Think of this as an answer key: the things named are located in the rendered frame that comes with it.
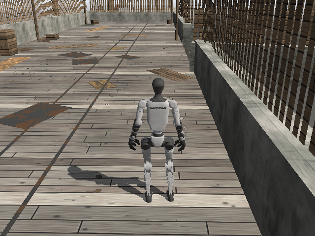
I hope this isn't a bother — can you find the right robot upper arm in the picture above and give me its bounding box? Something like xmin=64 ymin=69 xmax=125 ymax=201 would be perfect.
xmin=168 ymin=100 xmax=181 ymax=127

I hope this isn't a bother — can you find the robot right shin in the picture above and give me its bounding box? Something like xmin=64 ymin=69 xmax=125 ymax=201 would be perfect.
xmin=166 ymin=162 xmax=174 ymax=195

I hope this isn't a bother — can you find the left robot upper arm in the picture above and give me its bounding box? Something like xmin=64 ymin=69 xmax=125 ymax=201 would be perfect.
xmin=135 ymin=99 xmax=148 ymax=126

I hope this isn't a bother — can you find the right robot forearm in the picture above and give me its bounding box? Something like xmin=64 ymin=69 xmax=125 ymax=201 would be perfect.
xmin=176 ymin=120 xmax=185 ymax=141

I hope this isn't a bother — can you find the robot left shin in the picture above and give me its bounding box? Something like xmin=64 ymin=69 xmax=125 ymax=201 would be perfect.
xmin=144 ymin=163 xmax=151 ymax=196

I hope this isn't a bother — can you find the robot left hand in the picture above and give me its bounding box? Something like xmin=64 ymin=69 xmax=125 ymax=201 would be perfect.
xmin=128 ymin=139 xmax=140 ymax=150

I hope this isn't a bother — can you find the robot shin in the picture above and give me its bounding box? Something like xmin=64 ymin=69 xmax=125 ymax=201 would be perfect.
xmin=144 ymin=163 xmax=151 ymax=196
xmin=166 ymin=162 xmax=174 ymax=195

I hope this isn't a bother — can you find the robot right hand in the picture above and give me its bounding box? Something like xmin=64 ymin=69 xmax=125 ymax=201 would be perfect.
xmin=174 ymin=140 xmax=186 ymax=151

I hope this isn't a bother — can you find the left robot forearm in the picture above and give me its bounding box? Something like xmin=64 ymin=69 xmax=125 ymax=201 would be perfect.
xmin=130 ymin=119 xmax=140 ymax=140

